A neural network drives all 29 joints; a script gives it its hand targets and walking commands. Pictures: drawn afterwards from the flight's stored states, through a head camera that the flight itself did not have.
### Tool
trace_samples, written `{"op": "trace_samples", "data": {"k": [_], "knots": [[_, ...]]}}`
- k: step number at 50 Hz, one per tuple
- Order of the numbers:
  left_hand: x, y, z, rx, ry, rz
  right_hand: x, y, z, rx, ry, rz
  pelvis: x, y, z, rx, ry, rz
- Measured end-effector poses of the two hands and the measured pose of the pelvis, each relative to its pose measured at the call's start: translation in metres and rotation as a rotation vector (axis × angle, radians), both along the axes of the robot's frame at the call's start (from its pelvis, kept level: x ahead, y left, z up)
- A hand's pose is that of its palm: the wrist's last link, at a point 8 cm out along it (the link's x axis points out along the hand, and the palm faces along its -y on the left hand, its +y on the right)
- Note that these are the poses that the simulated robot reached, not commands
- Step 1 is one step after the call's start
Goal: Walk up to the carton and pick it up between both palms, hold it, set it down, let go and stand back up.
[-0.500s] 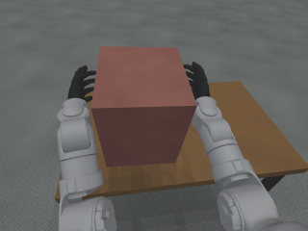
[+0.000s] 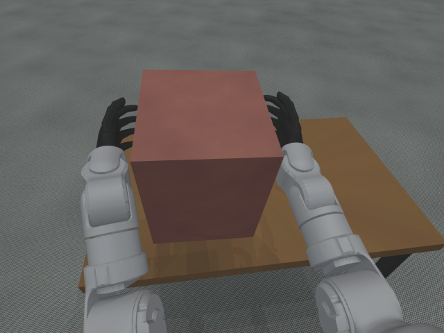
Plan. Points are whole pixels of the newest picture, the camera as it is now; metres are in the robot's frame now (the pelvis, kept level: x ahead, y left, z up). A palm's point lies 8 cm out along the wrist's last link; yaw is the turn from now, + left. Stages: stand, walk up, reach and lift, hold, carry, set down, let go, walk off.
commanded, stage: hold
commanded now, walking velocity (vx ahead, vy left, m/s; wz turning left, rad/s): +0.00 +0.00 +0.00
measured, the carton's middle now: (202, 160) +0.39 +0.01 +0.12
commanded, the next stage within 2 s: none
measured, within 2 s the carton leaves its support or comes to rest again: neither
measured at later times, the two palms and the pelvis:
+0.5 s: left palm (112, 146) +0.36 +0.16 +0.19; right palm (288, 138) +0.36 -0.13 +0.18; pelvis +0.00 +0.00 +0.00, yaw +0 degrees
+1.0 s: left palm (112, 150) +0.35 +0.16 +0.19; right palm (288, 141) +0.36 -0.13 +0.18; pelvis +0.00 +0.00 +0.00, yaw +0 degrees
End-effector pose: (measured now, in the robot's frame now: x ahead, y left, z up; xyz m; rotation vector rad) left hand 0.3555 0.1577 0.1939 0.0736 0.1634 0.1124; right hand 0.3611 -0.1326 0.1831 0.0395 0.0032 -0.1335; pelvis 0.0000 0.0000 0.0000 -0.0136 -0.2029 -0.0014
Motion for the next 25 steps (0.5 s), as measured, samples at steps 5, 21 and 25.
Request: {"op": "trace_samples", "data": {"k": [5,21,25], "knots": [[-0.0008,0.0005,0.0003,-0.002,0.002,-0.001,-0.0013,0.0005,0.0000,0.000,0.002,-0.002,-0.0010,0.0007,0.0000,0.001,0.000,0.000],[0.0020,-0.0010,0.0021,-0.004,0.005,0.000,0.0012,-0.0009,0.0018,-0.005,0.004,-0.003,-0.0020,0.0010,0.0002,0.002,0.004,-0.005],[0.0024,-0.0008,0.0003,-0.006,0.007,0.000,0.0019,-0.0008,0.0013,-0.005,0.006,-0.002,-0.0013,0.0006,0.0001,0.002,0.004,-0.004]]}}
